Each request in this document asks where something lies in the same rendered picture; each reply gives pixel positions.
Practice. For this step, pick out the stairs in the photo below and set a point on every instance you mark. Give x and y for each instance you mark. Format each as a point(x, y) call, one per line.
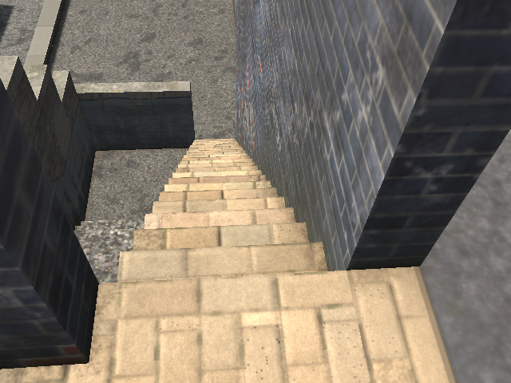
point(218, 216)

